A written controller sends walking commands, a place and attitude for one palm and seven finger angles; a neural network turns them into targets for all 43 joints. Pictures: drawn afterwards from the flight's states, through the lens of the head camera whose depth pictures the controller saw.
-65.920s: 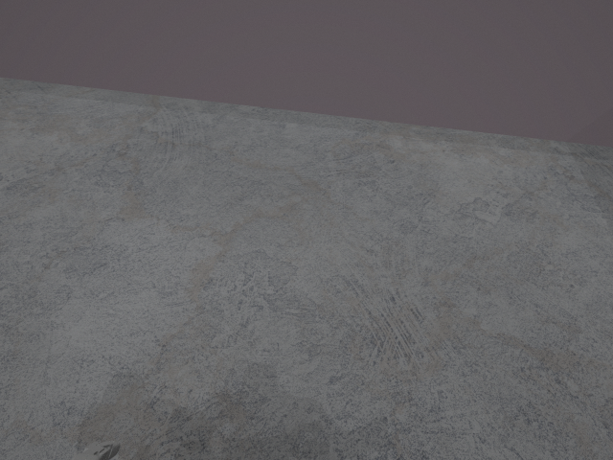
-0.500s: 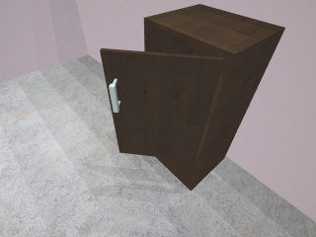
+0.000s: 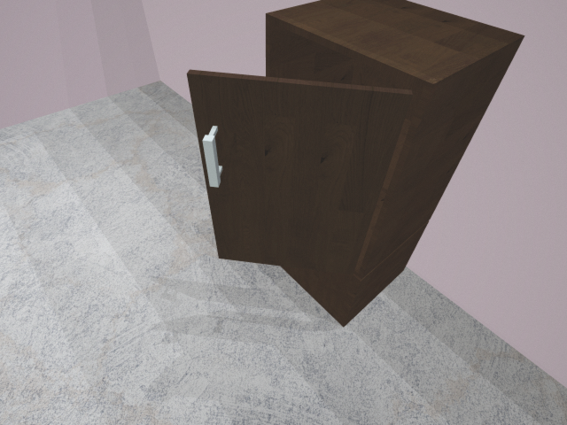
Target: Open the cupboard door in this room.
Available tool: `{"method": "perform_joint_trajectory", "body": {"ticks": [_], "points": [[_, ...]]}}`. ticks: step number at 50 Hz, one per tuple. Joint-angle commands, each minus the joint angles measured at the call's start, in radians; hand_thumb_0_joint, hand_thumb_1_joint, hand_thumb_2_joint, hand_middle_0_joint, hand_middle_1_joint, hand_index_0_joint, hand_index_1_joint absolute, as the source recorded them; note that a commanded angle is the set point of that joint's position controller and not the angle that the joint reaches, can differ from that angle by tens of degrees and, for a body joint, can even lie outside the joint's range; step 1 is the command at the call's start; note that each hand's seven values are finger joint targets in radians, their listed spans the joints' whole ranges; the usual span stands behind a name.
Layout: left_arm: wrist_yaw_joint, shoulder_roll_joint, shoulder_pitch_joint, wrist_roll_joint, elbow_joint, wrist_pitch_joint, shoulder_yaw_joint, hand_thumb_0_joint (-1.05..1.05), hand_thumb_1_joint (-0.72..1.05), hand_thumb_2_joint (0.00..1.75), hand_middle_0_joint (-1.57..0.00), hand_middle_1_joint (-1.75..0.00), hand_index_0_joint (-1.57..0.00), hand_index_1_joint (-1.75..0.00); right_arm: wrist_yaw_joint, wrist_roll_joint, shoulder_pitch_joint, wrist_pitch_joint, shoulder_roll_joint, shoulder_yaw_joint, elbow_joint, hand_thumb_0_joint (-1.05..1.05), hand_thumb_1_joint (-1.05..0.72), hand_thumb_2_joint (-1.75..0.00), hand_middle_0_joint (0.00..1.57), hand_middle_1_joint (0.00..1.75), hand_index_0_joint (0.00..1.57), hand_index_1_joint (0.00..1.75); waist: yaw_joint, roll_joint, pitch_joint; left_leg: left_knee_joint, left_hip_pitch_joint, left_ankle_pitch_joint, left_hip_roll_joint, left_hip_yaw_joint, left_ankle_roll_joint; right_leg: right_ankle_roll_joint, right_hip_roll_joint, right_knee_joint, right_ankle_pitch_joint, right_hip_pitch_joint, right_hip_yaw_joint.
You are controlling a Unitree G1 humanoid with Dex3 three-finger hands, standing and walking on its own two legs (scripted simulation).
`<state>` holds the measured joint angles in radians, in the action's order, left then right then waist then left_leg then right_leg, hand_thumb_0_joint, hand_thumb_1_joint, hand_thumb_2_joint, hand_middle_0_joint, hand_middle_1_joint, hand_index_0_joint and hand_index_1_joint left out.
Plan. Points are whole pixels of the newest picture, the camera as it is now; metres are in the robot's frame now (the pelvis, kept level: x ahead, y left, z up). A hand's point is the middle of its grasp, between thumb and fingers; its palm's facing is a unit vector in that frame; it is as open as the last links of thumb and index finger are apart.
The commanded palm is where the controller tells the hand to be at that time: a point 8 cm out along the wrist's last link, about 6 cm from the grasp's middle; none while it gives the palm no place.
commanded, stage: look again from close up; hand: left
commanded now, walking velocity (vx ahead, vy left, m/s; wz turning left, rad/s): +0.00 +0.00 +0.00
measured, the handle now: (214, 156) +0.63 +0.19 +0.01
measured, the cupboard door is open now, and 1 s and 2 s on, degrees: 41 41 41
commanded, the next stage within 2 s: shuffle to correct the standing spot in 0.52 s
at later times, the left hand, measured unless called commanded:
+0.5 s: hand out of the picture -0.01 +0.16 -0.18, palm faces +0.02 -0.99 -0.14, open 7.4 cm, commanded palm none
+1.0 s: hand out of the picture +0.00 +0.19 -0.19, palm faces +0.05 -0.99 -0.12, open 7.4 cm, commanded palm none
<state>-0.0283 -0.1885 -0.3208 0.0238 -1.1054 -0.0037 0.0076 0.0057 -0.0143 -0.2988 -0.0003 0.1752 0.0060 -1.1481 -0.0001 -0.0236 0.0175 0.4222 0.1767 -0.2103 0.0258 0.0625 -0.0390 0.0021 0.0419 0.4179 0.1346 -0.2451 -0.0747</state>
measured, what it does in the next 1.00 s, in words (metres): shifts its weight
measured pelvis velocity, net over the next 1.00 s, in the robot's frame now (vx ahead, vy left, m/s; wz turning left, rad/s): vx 0.06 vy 0.04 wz -0.04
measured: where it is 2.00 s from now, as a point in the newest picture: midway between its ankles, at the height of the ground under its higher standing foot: outside the picture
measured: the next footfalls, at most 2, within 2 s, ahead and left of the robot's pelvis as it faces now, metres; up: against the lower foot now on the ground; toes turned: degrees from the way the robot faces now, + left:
right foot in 1.44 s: +0.15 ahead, -0.09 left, +0.00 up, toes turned -3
left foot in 1.62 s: +0.11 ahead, +0.13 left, +0.00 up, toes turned +1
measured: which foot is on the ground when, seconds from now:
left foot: down 0.00-1.00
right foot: down 0.00-0.98, up 1.00-1.00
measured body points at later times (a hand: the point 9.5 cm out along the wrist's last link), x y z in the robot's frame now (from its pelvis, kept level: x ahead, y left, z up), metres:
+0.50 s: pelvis +0.01 +0.01 +0.00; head +0.01 +0.02 +0.45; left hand -0.01 +0.21 -0.17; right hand -0.01 -0.20 -0.16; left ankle +0.01 +0.09 -0.74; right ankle +0.06 -0.12 -0.74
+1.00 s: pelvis +0.06 +0.04 -0.01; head +0.05 +0.07 +0.44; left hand +0.00 +0.24 -0.18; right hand +0.02 -0.19 -0.16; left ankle +0.01 +0.09 -0.74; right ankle +0.06 -0.11 -0.74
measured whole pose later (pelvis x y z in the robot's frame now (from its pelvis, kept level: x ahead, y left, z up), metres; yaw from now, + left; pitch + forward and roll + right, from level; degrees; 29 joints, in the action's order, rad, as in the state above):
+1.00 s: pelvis +0.06 +0.04 -0.01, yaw -2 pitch -1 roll -1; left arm -0.03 -0.13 -0.42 0.03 -1.09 0.01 -0.04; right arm 0.02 -0.02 -0.38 -0.02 0.13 0.02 -1.11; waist 0.02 -0.05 0.00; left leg 0.54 0.16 -0.37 0.04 0.11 -0.09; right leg 0.01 0.06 0.61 0.33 -0.28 -0.03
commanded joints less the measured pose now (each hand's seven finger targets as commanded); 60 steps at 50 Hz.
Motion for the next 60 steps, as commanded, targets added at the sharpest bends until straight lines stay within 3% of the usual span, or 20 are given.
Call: {"method": "perform_joint_trajectory", "body": {"ticks": [1,18,31,34,37,39,43,45,46,47,48,49,50,51,52,54,57,60], "points": [[-0.015,-0.077,-0.050,-0.005,0.036,-0.016,-0.019,0.00,0.90,0.90,-0.20,-0.30,-0.20,-0.30,0.014,0.004,-0.029,-0.018,0.096,0.019,0.038,0.00,-0.90,-0.90,0.20,0.30,0.20,0.30,0.001,0.023,0.053,-0.137,0.119,-0.122,-0.123,-0.130,0.001,0.018,0.086,-0.086,0.105,0.047,0.120],[-0.022,-0.006,-0.104,-0.002,0.033,-0.016,-0.021,0.00,0.90,0.90,-0.20,-0.30,-0.20,-0.30,0.021,0.007,-0.064,-0.016,0.036,0.023,0.032,0.00,-0.90,-0.90,0.20,0.30,0.20,0.30,0.000,0.023,0.089,-0.135,0.124,-0.126,-0.126,-0.124,0.001,0.015,0.075,-0.068,0.074,0.012,0.115],[-0.022,-0.001,-0.112,-0.002,0.032,-0.017,-0.022,0.00,0.90,0.90,-0.20,-0.30,-0.20,-0.30,0.022,0.008,-0.067,-0.020,0.035,0.023,0.032,0.00,-0.90,-0.90,0.20,0.30,0.20,0.30,0.002,0.016,0.069,-0.137,0.096,-0.079,-0.132,-0.118,-0.002,0.013,0.075,-0.057,0.016,0.035,0.113],[-0.019,-0.011,-0.124,0.003,0.028,-0.018,-0.028,0.00,0.90,0.90,-0.20,-0.30,-0.20,-0.30,0.019,0.003,-0.088,-0.014,0.043,0.023,0.025,0.00,-0.90,-0.90,0.20,0.30,0.20,0.30,0.003,0.004,0.066,-0.122,0.097,-0.202,-0.118,-0.106,-0.006,0.026,0.075,-0.064,0.174,0.034,0.126],[-0.012,-0.024,-0.140,0.007,0.038,-0.011,-0.041,0.00,0.90,0.90,-0.20,-0.30,-0.20,-0.30,0.014,-0.003,-0.085,-0.004,0.047,0.026,0.038,0.00,-0.90,-0.90,0.20,0.30,0.20,0.30,0.013,-0.004,0.140,-0.096,0.165,-0.327,-0.100,-0.101,-0.014,0.041,0.084,-0.086,0.356,-0.016,0.172],[-0.011,-0.036,-0.161,0.007,0.044,-0.010,-0.051,0.00,0.90,0.90,-0.20,-0.30,-0.20,-0.30,0.012,-0.004,-0.094,-0.001,0.041,0.026,0.048,0.00,-0.90,-0.90,0.20,0.30,0.20,0.30,0.017,-0.046,0.157,-0.037,0.185,-0.309,-0.080,-0.078,-0.014,0.062,0.111,-0.113,0.423,-0.027,0.221],[-0.013,-0.068,-0.187,-0.001,0.053,-0.011,-0.076,0.00,0.90,0.90,-0.20,-0.30,-0.20,-0.30,0.012,-0.005,-0.109,-0.005,0.015,0.023,0.068,0.00,-0.90,-0.90,0.20,0.30,0.20,0.30,0.016,-0.140,0.122,0.160,0.198,-0.195,-0.033,0.000,0.000,0.132,0.218,-0.195,0.521,-0.006,0.358],[-0.013,-0.069,-0.155,0.001,0.070,-0.009,-0.084,0.00,0.90,0.90,-0.20,-0.30,-0.20,-0.30,0.011,-0.004,-0.131,-0.013,0.004,0.023,0.070,0.00,-0.90,-0.90,0.20,0.30,0.20,0.30,-0.003,-0.102,0.118,0.125,0.132,-0.171,-0.042,0.005,0.000,0.145,0.222,-0.166,0.465,-0.054,0.333],[-0.011,-0.059,-0.131,0.001,0.078,-0.008,-0.084,0.00,0.90,0.90,-0.20,-0.30,-0.20,-0.30,0.012,-0.004,-0.157,-0.019,0.002,0.022,0.063,0.00,-0.90,-0.90,0.20,0.30,0.20,0.30,-0.016,-0.063,0.113,0.058,0.064,-0.160,-0.045,-0.005,-0.003,0.131,0.189,-0.117,0.416,-0.094,0.277],[-0.007,-0.035,-0.103,0.002,0.085,-0.006,-0.078,0.00,0.90,0.90,-0.20,-0.30,-0.20,-0.30,0.014,-0.004,-0.199,-0.027,0.012,0.020,0.046,0.00,-0.90,-0.90,0.20,0.30,0.20,0.30,-0.032,0.033,0.119,-0.030,-0.004,-0.130,-0.077,-0.054,-0.014,0.105,0.122,-0.007,0.331,-0.138,0.192],[-0.003,0.004,-0.074,0.006,0.096,-0.003,-0.068,0.00,0.90,0.90,-0.20,-0.30,-0.20,-0.30,0.019,-0.006,-0.248,-0.034,0.052,0.028,0.027,0.00,-0.90,-0.90,0.20,0.30,0.20,0.30,-0.051,0.199,0.127,-0.143,-0.081,-0.132,-0.194,-0.222,-0.054,0.059,0.023,0.191,0.258,-0.235,0.064],[-0.004,0.026,-0.018,0.013,0.119,-0.007,-0.057,0.00,0.90,0.90,-0.20,-0.30,-0.20,-0.30,0.031,-0.006,-0.310,-0.039,0.086,0.034,0.014,0.00,-0.90,-0.90,0.20,0.30,0.20,0.30,-0.076,0.305,0.146,-0.230,-0.168,0.058,-0.317,-0.376,-0.101,0.022,-0.022,0.389,0.331,-0.369,-0.028],[-0.009,0.018,0.006,0.014,0.126,-0.009,-0.053,0.00,0.90,0.90,-0.20,-0.30,-0.20,-0.30,0.041,-0.007,-0.309,-0.043,0.063,0.019,0.007,0.00,-0.90,-0.90,0.20,0.30,0.20,0.30,-0.066,0.216,0.168,-0.196,-0.181,0.362,-0.351,-0.373,-0.141,0.027,0.013,0.512,0.357,-0.417,0.033],[-0.010,0.025,-0.001,0.008,0.111,-0.013,-0.053,0.00,0.90,0.90,-0.20,-0.30,-0.20,-0.30,0.045,-0.008,-0.283,-0.050,0.040,0.007,0.013,0.00,-0.90,-0.90,0.20,0.30,0.20,0.30,-0.042,0.087,0.151,-0.138,-0.171,0.631,-0.341,-0.309,-0.160,0.026,0.037,0.556,0.331,-0.389,0.061],[-0.009,0.040,-0.011,0.001,0.098,-0.013,-0.049,0.00,0.90,0.90,-0.20,-0.30,-0.20,-0.30,0.049,-0.009,-0.261,-0.056,0.044,0.001,0.023,0.00,-0.90,-0.90,0.20,0.30,0.20,0.30,-0.027,0.039,0.117,-0.108,-0.169,0.806,-0.320,-0.242,-0.149,0.016,0.044,0.551,0.309,-0.340,0.066],[-0.012,0.051,-0.023,-0.007,0.083,-0.004,-0.046,0.00,0.90,0.90,-0.20,-0.30,-0.20,-0.30,0.058,-0.002,-0.217,-0.064,0.042,-0.003,0.025,0.00,-0.90,-0.90,0.20,0.30,0.20,0.30,-0.003,0.081,0.079,-0.084,-0.160,0.992,-0.273,-0.166,-0.091,0.002,0.030,0.480,0.232,-0.257,0.060],[-0.019,0.035,-0.014,-0.012,0.079,0.019,-0.048,0.00,0.90,0.90,-0.20,-0.30,-0.20,-0.30,0.070,0.003,-0.197,-0.053,0.041,0.004,0.012,0.00,-0.90,-0.90,0.20,0.30,0.20,0.30,-0.003,0.140,0.052,-0.076,-0.162,1.004,-0.249,-0.132,-0.036,-0.003,0.007,0.403,0.172,-0.176,0.045],[-0.021,0.013,0.040,-0.010,0.095,0.035,-0.061,0.00,0.90,0.90,-0.20,-0.30,-0.20,-0.30,0.076,-0.001,-0.201,-0.035,0.037,0.019,0.002,0.00,-0.90,-0.90,0.20,0.30,0.20,0.30,-0.016,0.146,0.077,-0.067,-0.162,0.986,-0.265,-0.141,-0.041,0.000,-0.008,0.405,0.186,-0.192,0.045]]}}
